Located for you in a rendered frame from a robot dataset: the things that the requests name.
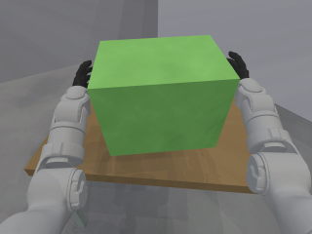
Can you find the carton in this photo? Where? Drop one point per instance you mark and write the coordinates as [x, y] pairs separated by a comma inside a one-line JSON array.
[[161, 94]]

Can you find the table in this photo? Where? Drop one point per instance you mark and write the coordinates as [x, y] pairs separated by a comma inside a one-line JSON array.
[[220, 168]]

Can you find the robot right upper arm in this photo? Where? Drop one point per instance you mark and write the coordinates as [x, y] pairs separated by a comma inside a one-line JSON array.
[[283, 182]]

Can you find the robot left upper arm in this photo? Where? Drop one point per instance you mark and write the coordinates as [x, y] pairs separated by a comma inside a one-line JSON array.
[[54, 195]]

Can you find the left robot hand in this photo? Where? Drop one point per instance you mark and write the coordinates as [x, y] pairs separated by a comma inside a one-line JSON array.
[[81, 77]]

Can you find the robot left forearm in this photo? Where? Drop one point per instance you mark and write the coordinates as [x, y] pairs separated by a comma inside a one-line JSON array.
[[64, 148]]

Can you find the right robot hand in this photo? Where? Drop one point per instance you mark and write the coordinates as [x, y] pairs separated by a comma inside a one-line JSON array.
[[238, 65]]

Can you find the robot right forearm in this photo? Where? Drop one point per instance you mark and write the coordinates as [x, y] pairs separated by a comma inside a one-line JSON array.
[[262, 121]]

